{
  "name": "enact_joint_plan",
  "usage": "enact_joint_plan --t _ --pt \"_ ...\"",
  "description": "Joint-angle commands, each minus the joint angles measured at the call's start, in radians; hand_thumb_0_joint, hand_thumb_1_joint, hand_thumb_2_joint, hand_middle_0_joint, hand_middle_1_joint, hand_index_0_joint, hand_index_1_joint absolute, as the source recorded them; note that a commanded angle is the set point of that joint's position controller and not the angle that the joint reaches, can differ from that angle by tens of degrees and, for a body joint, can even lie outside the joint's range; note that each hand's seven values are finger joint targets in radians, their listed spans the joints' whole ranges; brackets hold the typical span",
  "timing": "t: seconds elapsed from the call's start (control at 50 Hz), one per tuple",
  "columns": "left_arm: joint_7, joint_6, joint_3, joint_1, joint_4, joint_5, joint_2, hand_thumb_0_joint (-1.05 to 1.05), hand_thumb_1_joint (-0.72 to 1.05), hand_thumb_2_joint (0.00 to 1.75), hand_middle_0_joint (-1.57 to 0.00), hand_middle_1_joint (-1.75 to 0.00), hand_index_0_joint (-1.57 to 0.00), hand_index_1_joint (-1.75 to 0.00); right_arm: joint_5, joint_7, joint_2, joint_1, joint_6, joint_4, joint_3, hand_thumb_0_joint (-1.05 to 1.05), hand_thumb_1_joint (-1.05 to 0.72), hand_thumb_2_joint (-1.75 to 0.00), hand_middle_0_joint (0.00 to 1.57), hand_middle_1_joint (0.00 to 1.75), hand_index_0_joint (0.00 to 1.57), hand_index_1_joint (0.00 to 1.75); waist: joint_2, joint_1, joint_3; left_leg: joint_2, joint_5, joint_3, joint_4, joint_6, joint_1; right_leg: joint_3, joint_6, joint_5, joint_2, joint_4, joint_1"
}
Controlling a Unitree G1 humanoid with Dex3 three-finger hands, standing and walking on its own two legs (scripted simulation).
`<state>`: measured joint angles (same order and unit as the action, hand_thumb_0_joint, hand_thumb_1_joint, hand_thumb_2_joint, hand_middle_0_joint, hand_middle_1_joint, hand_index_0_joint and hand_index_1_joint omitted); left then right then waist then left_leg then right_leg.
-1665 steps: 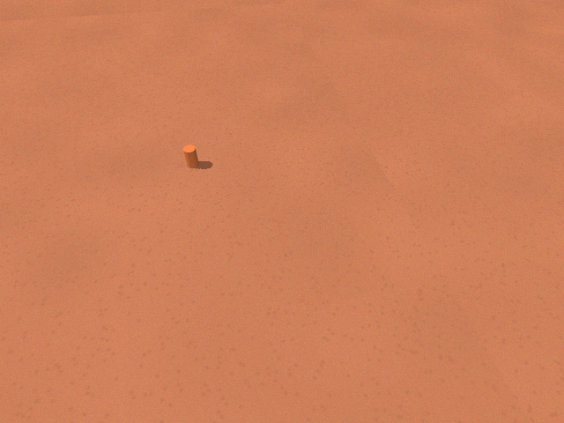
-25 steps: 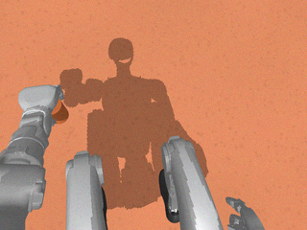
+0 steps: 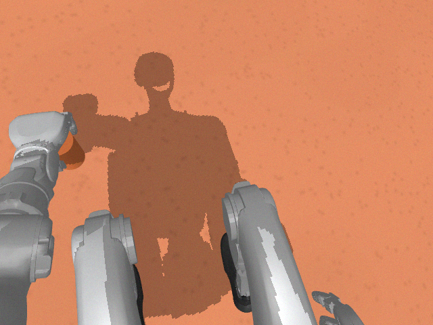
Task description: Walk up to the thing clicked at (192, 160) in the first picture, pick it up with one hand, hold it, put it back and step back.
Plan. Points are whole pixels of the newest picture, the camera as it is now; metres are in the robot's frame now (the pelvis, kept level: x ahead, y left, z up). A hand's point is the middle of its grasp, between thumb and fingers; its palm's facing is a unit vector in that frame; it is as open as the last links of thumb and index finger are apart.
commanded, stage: lower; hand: left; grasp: from above
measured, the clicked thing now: (63, 149) +0.48 +0.22 -0.21
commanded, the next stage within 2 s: rest in 0.46 s
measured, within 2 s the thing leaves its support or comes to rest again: rests again in 0.82 s
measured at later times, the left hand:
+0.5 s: hand (63, 156) +0.47 +0.23 -0.21, palm faces -0.47 -0.04 -0.88, open 8.7 cm
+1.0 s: hand (69, 155) +0.48 +0.23 -0.25, palm faces -0.45 -0.08 -0.89, open 8.7 cm
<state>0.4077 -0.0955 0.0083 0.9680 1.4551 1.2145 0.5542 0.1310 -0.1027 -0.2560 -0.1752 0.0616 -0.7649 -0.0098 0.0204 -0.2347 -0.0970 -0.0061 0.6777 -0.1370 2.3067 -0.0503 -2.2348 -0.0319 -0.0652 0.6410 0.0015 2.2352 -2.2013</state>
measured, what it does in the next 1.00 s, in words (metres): lowers itself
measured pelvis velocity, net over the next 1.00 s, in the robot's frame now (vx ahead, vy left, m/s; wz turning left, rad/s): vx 0.01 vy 0.01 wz -0.07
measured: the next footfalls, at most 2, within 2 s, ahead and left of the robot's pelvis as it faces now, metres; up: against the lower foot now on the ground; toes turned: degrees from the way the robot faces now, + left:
none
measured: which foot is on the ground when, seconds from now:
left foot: down 0.00-1.00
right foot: down 0.00-1.00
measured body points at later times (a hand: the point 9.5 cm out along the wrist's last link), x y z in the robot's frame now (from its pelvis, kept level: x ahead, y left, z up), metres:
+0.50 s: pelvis +0.01 +0.01 -0.03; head +0.24 +0.06 +0.35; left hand +0.49 +0.23 -0.16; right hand +0.04 -0.27 -0.13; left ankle +0.08 +0.14 -0.32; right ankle +0.11 -0.15 -0.32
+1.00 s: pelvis +0.01 +0.01 -0.05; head +0.27 +0.06 +0.32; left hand +0.50 +0.23 -0.20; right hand +0.02 -0.26 -0.14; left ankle +0.08 +0.14 -0.32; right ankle +0.11 -0.15 -0.32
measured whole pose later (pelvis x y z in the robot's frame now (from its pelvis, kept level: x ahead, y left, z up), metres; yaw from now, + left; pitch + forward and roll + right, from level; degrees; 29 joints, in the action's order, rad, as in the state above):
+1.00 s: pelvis +0.01 +0.01 -0.05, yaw -4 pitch +33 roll -9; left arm 0.58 -0.17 0.12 1.03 1.67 1.30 0.68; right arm 0.24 -0.24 -0.29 -0.16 0.14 -0.77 -0.08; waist -0.01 -0.31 0.01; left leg -0.02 0.74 -0.20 2.51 -0.05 -2.35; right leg 0.00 -0.08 0.68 0.03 2.38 -2.29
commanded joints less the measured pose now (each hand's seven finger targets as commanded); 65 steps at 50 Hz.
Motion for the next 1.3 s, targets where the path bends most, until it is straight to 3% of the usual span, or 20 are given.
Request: enact_joint_plan --t 0.0,0.12,0.16,0.24,0.3,0.36,0.44,0.52,0.64,0.7,0.74,0.8,0.84,0.92,0.98,1.04,1.06,1.14,1.24,1.28 --pt "0.050 -0.008 0.020 0.371 -0.142 0.005 0.214 0.00 0.62 0.78 -0.98 -0.73 -1.00 -0.71 -0.002 0.005 -0.229 -0.185 0.007 0.018 0.069 0.00 -0.91 -0.90 0.20 0.30 0.20 0.30 0.215 -0.017 -0.683 -0.016 -0.106 0.140 -0.245 0.069 0.455 0.151 0.099 -0.127 0.019 -0.223 0.346" --pt "0.064 -0.007 0.019 0.381 -0.128 0.013 0.215 0.00 0.61 0.81 -1.01 -0.69 -1.01 -0.69 0.000 0.002 -0.233 -0.192 0.010 0.008 0.064 0.00 -0.91 -0.90 0.20 0.30 0.20 0.30 0.225 -0.016 -0.689 -0.016 -0.132 0.137 -0.226 0.068 0.457 0.157 0.100 -0.156 0.019 -0.196 0.326" --pt "0.063 -0.010 0.005 0.406 -0.088 0.011 0.189 0.00 0.64 0.82 -1.03 -0.71 -1.03 -0.71 0.004 -0.001 -0.232 -0.193 0.011 0.007 0.061 0.00 -0.91 -0.90 0.20 0.30 0.20 0.30 0.187 -0.045 -0.650 -0.017 -0.118 0.135 -0.208 0.074 0.412 0.157 0.097 -0.149 0.023 -0.198 0.315" --pt "0.074 -0.019 0.016 0.402 -0.049 0.019 0.210 0.00 0.64 0.82 -1.02 -0.70 -1.02 -0.70 0.012 -0.004 -0.237 -0.189 0.016 0.001 0.053 0.00 -0.91 -0.90 0.20 0.30 0.20 0.30 0.203 -0.036 -0.641 -0.017 -0.120 0.134 -0.189 0.073 0.403 0.159 0.098 -0.147 0.020 -0.176 0.298" --pt "0.079 -0.034 0.000 0.423 -0.015 0.028 0.190 0.00 0.69 0.79 -1.07 -0.68 -1.07 -0.68 0.023 -0.014 -0.239 -0.193 0.027 -0.004 0.044 0.00 -0.91 -0.90 0.20 0.30 0.20 0.30 0.205 -0.066 -0.610 -0.015 -0.115 0.128 -0.170 0.071 0.391 0.170 0.097 -0.148 0.023 -0.155 0.279" --pt "0.101 -0.042 0.039 0.401 -0.061 0.039 0.242 0.00 0.70 0.77 -1.06 -0.69 -1.07 -0.68 0.026 -0.020 -0.248 -0.194 0.030 0.006 0.043 0.00 -0.91 -0.90 0.20 0.30 0.20 0.30 0.274 -0.033 -0.675 -0.017 -0.156 0.125 -0.169 0.063 0.448 0.173 0.100 -0.178 0.019 -0.133 0.286" --pt "0.128 -0.046 0.029 0.447 -0.021 0.056 0.215 0.00 0.74 0.76 -1.09 -0.70 -1.10 -0.68 0.048 -0.037 -0.252 -0.195 0.039 0.006 0.036 0.00 -0.91 -0.90 0.20 0.30 0.20 0.30 0.259 -0.087 -0.627 -0.014 -0.141 0.118 -0.144 0.063 0.427 0.187 0.097 -0.180 0.024 -0.116 0.249" --pt "0.157 -0.044 0.078 0.401 -0.067 0.059 0.278 0.00 0.72 0.76 -1.07 -0.69 -1.08 -0.68 0.052 -0.047 -0.264 -0.199 0.044 0.005 0.038 0.00 -0.91 -0.90 0.20 0.30 0.20 0.30 0.312 -0.047 -0.687 -0.016 -0.166 0.119 -0.139 0.060 0.450 0.185 0.096 -0.197 0.023 -0.103 0.277" --pt "0.175 -0.037 0.055 0.418 0.041 0.059 0.237 0.00 0.67 0.73 -1.03 -0.63 -1.03 -0.62 0.069 -0.067 -0.266 -0.198 0.050 -0.007 0.028 0.00 -0.90 -0.90 0.20 0.30 0.20 0.30 0.258 -0.104 -0.598 -0.011 -0.129 0.105 -0.113 0.066 0.383 0.199 0.091 -0.179 0.032 -0.095 0.235" --pt "0.181 -0.045 0.079 0.394 0.044 0.059 0.283 0.00 0.68 0.71 -1.04 -0.61 -1.05 -0.60 0.080 -0.082 -0.274 -0.205 0.063 -0.010 0.016 0.00 -0.90 -0.90 0.20 0.30 0.20 0.30 0.261 -0.089 -0.594 -0.012 -0.151 0.108 -0.092 0.069 0.367 0.196 0.086 -0.199 0.033 -0.088 0.276" --pt "0.187 -0.054 0.096 0.423 0.030 0.064 0.307 0.00 0.71 0.70 -1.05 -0.62 -1.07 -0.61 0.085 -0.094 -0.281 -0.205 0.074 -0.007 0.014 0.00 -0.90 -0.90 0.20 0.30 0.20 0.30 0.275 -0.106 -0.593 -0.010 -0.160 0.104 -0.081 0.067 0.387 0.205 0.086 -0.209 0.034 -0.072 0.255" --pt "0.198 -0.062 0.096 0.368 0.045 0.069 0.293 0.00 0.69 0.70 -1.05 -0.61 -1.06 -0.60 0.086 -0.105 -0.286 -0.194 0.077 -0.005 0.014 0.00 -0.90 -0.90 0.20 0.30 0.20 0.30 0.310 -0.093 -0.607 -0.011 -0.167 0.098 -0.092 0.060 0.406 0.213 0.090 -0.208 0.038 -0.064 0.257" --pt "0.213 -0.067 0.149 0.370 0.004 0.074 0.353 0.00 0.70 0.70 -1.05 -0.61 -1.07 -0.60 0.092 -0.112 -0.297 -0.210 0.074 -0.003 0.019 0.00 -0.90 -0.90 0.20 0.30 0.20 0.30 0.331 -0.089 -0.654 -0.009 -0.212 0.094 -0.084 0.058 0.423 0.215 0.089 -0.250 0.039 -0.048 0.289" --pt "0.214 -0.071 0.101 0.377 0.093 0.081 0.294 0.00 0.67 0.69 -1.04 -0.60 -1.05 -0.59 0.105 -0.132 -0.293 -0.191 0.082 0.002 0.005 0.00 -0.90 -0.90 0.20 0.30 0.20 0.30 0.270 -0.134 -0.568 -0.006 -0.185 0.091 -0.048 0.067 0.347 0.220 0.082 -0.247 0.047 -0.052 0.276" --pt "0.228 -0.070 0.143 0.330 0.167 0.087 0.344 0.00 0.68 0.66 -1.03 -0.60 -1.05 -0.58 0.112 -0.139 -0.312 -0.213 0.086 -0.016 0.008 0.00 -0.90 -0.90 0.20 0.30 0.20 0.30 0.240 -0.128 -0.513 -0.009 -0.154 0.090 -0.050 0.070 0.321 0.224 0.079 -0.215 0.046 -0.065 0.268" --pt "0.237 -0.076 0.133 0.342 0.200 0.086 0.337 0.00 0.68 0.64 -1.02 -0.62 -1.04 -0.59 0.113 -0.144 -0.317 -0.198 0.091 -0.007 0.002 0.00 -0.90 -0.90 0.20 0.30 0.20 0.30 0.239 -0.134 -0.496 -0.009 -0.114 0.079 -0.059 0.070 0.312 0.234 0.082 -0.175 0.048 -0.060 0.237" --pt "0.231 -0.082 0.100 0.354 0.185 0.086 0.309 0.00 0.67 0.64 -1.00 -0.62 -1.03 -0.59 0.112 -0.147 -0.313 -0.182 0.093 0.006 -0.001 0.00 -0.90 -0.90 0.20 0.30 0.20 0.30 0.235 -0.136 -0.495 -0.009 -0.105 0.081 -0.060 0.073 0.292 0.229 0.082 -0.167 0.053 -0.069 0.257" --pt "0.238 -0.088 0.145 0.342 0.229 0.091 0.383 0.00 0.66 0.66 -1.01 -0.60 -1.03 -0.58 0.119 -0.147 -0.322 -0.199 0.095 -0.008 -0.014 0.00 -0.90 -0.90 0.20 0.30 0.20 0.30 0.208 -0.136 -0.496 -0.009 -0.112 0.075 -0.041 0.079 0.261 0.225 0.074 -0.175 0.052 -0.068 0.280" --pt "0.241 -0.097 0.098 0.386 0.229 0.107 0.350 0.00 0.26 0.63 -0.70 -0.64 -0.72 -0.62 0.122 -0.148 -0.328 -0.169 0.108 0.006 -0.018 0.00 -0.90 -0.90 0.20 0.30 0.20 0.30 0.234 -0.162 -0.447 -0.013 -0.053 0.074 -0.039 0.075 0.267 0.232 0.078 -0.127 0.054 -0.066 0.227" --pt "0.252 -0.099 0.128 0.378 0.207 0.107 0.390 0.00 0.16 0.64 -0.63 -0.65 -0.64 -0.64 0.120 -0.149 -0.326 -0.179 0.107 0.002 -0.023 0.00 -0.90 -0.90 0.20 0.30 0.20 0.30 0.250 -0.140 -0.482 -0.011 -0.088 0.072 -0.040 0.073 0.284 0.232 0.077 -0.155 0.053 -0.065 0.249"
